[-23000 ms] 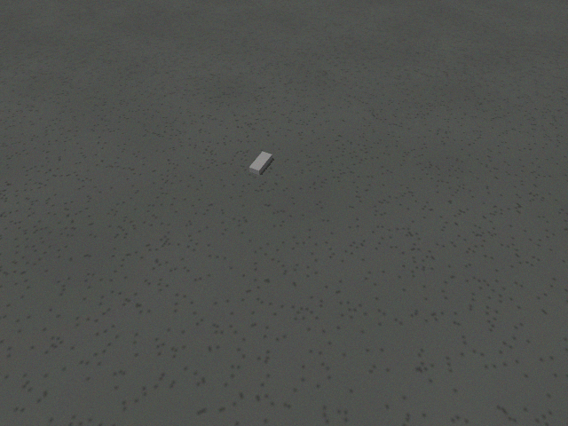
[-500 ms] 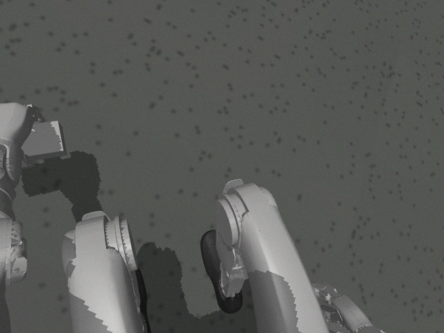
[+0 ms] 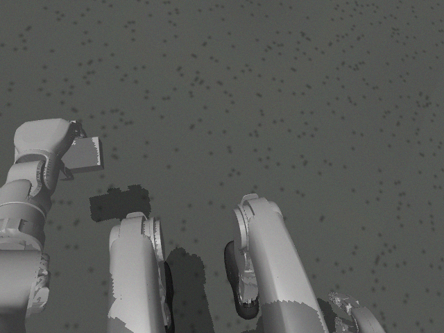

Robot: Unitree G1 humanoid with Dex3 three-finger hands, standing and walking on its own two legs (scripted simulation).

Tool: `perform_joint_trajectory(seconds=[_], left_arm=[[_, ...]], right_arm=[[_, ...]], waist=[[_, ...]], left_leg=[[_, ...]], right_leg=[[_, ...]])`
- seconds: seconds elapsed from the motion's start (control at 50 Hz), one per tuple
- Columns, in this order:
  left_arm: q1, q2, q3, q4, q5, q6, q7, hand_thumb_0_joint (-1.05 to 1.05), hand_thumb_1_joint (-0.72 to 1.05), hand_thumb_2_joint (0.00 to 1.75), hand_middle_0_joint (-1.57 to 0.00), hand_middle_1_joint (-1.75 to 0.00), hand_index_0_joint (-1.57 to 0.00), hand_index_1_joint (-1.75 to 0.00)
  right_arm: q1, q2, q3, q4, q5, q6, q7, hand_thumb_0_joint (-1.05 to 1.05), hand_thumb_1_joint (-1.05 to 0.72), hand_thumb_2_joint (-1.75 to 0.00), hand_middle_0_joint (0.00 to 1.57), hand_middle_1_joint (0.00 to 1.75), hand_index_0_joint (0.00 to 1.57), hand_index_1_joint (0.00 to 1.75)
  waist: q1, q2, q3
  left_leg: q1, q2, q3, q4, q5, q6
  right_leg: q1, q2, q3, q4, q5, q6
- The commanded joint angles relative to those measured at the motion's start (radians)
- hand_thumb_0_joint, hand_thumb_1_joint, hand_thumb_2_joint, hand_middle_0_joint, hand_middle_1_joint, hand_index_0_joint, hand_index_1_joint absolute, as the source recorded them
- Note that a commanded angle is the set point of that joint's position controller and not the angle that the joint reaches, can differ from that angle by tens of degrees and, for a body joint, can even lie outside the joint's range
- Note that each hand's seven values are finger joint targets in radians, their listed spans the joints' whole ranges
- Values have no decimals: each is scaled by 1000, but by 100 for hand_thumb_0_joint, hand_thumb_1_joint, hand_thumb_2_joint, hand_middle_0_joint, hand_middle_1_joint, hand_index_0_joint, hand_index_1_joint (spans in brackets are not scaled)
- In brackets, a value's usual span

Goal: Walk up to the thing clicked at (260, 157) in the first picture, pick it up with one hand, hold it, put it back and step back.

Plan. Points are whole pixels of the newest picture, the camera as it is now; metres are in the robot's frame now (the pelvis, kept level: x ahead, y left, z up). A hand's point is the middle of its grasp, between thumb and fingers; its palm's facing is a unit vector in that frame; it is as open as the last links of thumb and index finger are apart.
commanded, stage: lift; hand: left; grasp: from above
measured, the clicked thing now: (61, 158) +0.45 +0.27 -0.17
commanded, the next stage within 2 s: hold in 1.20 s
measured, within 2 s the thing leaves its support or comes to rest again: neither
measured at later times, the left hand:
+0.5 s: hand out of the picture +0.37 +0.26 +0.06, palm faces -0.43 -0.09 -0.90, open 9.0 cm
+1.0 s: hand out of the picture +0.37 +0.25 +0.21, palm faces -0.46 -0.09 -0.88, open 8.9 cm
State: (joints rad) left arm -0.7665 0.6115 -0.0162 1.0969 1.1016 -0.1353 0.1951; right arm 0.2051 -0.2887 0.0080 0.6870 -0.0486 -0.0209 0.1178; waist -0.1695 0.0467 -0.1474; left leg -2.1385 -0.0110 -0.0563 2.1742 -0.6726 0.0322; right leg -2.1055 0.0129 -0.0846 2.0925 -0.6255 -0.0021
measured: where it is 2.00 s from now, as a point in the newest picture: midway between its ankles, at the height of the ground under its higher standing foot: (203, 304)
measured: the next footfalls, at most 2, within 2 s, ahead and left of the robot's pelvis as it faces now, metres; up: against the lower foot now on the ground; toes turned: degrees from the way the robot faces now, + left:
none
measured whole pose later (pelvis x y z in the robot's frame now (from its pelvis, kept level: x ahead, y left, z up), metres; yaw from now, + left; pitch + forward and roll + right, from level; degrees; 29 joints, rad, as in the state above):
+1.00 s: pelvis +0.05 +0.01 +0.30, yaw +3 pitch +15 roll -2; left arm -0.35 0.41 -0.18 0.86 1.01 -0.01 0.15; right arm 0.27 -0.24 -0.03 0.73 0.05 -0.01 -0.06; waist -0.07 0.03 -0.13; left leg -0.87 0.01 0.00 1.06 -0.45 0.03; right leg -0.86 0.04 0.01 1.00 -0.40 0.01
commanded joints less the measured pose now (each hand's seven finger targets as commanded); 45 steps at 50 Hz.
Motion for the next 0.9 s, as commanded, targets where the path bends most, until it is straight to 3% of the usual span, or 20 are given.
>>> perform_joint_trajectory(seconds=[0.0, 0.04, 0.16, 0.2, 0.24, 0.26, 0.34, 0.36, 0.38, 0.4, 0.42, 0.5, 0.52, 0.6, 0.72, 0.84, 0.88], left_arm=[[-267, 261, 63, -272, -26, -2, 30, 0, 76, 54, -108, -52, -110, -49], [-242, 221, 35, -287, -31, 5, 25, 0, 73, 56, -107, -50, -109, -48], [-176, 205, 38, -379, -46, 39, 19, 0, 75, 54, -107, -51, -110, -49], [-136, 167, 19, -389, -57, 53, 13, 0, 74, 57, -109, -49, -110, -48], [-132, 180, 28, -436, -59, 63, 14, 0, 73, 59, -109, -49, -110, -49], [-87, 149, 21, -415, -66, 69, 11, 0, 73, 60, -110, -49, -111, -49], [-54, 125, -6, -490, -81, 90, 0, 0, 75, 62, -113, -49, -113, -50], [-7, 149, 23, -478, -85, 95, 1, 0, 75, 62, -113, -49, -113, -49], [2, 109, -6, -481, -87, 100, -1, 0, 77, 62, -115, -47, -114, -48], [-20, 109, -18, -500, -87, 103, -2, 0, 76, 63, -115, -46, -114, -48], [1, 117, -8, -492, -83, 106, -1, 0, 77, 63, -115, -47, -114, -49], [39, 63, -47, -465, -88, 116, -3, 0, 75, 61, -115, -45, -113, -47], [61, 76, -32, -462, -89, 119, -2, 0, 74, 60, -115, -43, -113, -46], [60, 36, -68, -423, -94, 126, -3, 0, 74, 61, -115, -45, -113, -48], [77, 22, -75, -394, -82, 118, -12, 0, 74, 55, -116, -40, -114, -43], [97, -9, -96, -396, -97, 123, -3, 0, 75, 54, -117, -37, -115, -40], [109, 9, -84, -410, -96, 125, 0, 0, 74, 54, -119, -34, -115, -38]], right_arm=[[172, -214, -84, -63, 21, -3, -31, 0, -90, -90, 20, 30, 20, 30], [163, -203, -85, -71, 30, 3, -41, 0, -90, -90, 20, 30, 20, 30], [137, -194, -93, -81, 54, 13, -73, 0, -90, -90, 20, 30, 20, 30], [126, -183, -93, -90, 59, 15, -83, 0, -90, -90, 20, 30, 20, 30], [111, -180, -100, -89, 66, 17, -98, 0, -90, -90, 20, 30, 20, 30], [106, -174, -99, -87, 69, 16, -103, 0, -90, -90, 20, 30, 20, 30], [90, -148, -95, -87, 79, 18, -126, 0, -90, -90, 20, 30, 20, 30], [80, -152, -96, -86, 83, 18, -132, 0, -90, -90, 20, 30, 20, 30], [79, -142, -92, -83, 85, 18, -138, 0, -90, -90, 20, 30, 20, 30], [73, -137, -89, -83, 87, 18, -144, 0, -90, -90, 20, 30, 20, 30], [70, -139, -91, -78, 91, 18, -150, 0, -90, -90, 20, 30, 20, 30], [68, -119, -84, -60, 97, 10, -170, 0, -91, -90, 20, 30, 20, 30], [70, -117, -83, -54, 99, 7, -173, 0, -91, -91, 20, 30, 20, 30], [70, -105, -77, -44, 101, -2, -184, 0, -91, -91, 20, 30, 20, 30], [75, -111, -82, -38, 96, -13, -187, 0, -90, -91, 20, 30, 20, 30], [80, -104, -77, -47, 94, -19, -181, 0, -90, -91, 20, 30, 20, 30], [73, -108, -80, -54, 95, -21, -181, 0, -90, -91, 20, 30, 20, 30]], waist=[[17, 177, -713], [13, 157, -696], [36, 165, -702], [36, 158, -667], [48, 170, -678], [44, 147, -640], [51, 122, -630], [66, 111, -606], [55, 115, -581], [54, 105, -578], [57, 107, -552], [51, 72, -458], [65, 67, -457], [57, 48, -376], [86, 62, -365], [92, 31, -284], [99, 45, -280]], left_leg=[[533, -18, 11, -343, 121, 14], [557, -15, 12, -379, 110, 13], [719, -9, -15, -509, 129, 4], [760, -6, -26, -565, 110, 2], [815, -6, -26, -611, 99, -1], [828, -5, -32, -638, 97, -2], [912, -8, 4, -707, 136, 2], [939, -7, -2, -736, 143, 1], [960, -5, -2, -764, 146, -2], [991, -4, 0, -787, 139, -1], [1013, -2, -6, -821, 128, -3], [1089, -3, -1, -914, 139, -4], [1116, -4, 7, -932, 167, -5], [1179, -5, 16, -1018, 178, -6], [1356, 10, -3, -1148, 291, -21], [1421, 4, 16, -1258, 281, -13], [1474, 7, 19, -1296, 295, -18]], right_leg=[[469, 23, 0, -292, 156, -39], [499, 28, 2, -327, 146, -37], [578, 24, 3, -412, 167, -34], [602, 26, 2, -445, 155, -31], [647, 28, 7, -489, 143, -30], [657, 25, 6, -511, 143, -28], [793, 32, 27, -627, 160, -26], [815, 29, 27, -648, 162, -24], [824, 30, 28, -671, 163, -25], [860, 33, 32, -703, 160, -24], [876, 34, 34, -726, 150, -24], [971, 38, 48, -838, 146, -24], [1007, 38, 54, -864, 161, -25], [1100, 42, 72, -971, 161, -24], [1206, 46, 62, -1055, 253, -30], [1327, 46, 73, -1187, 255, -27], [1356, 45, 76, -1217, 270, -27]])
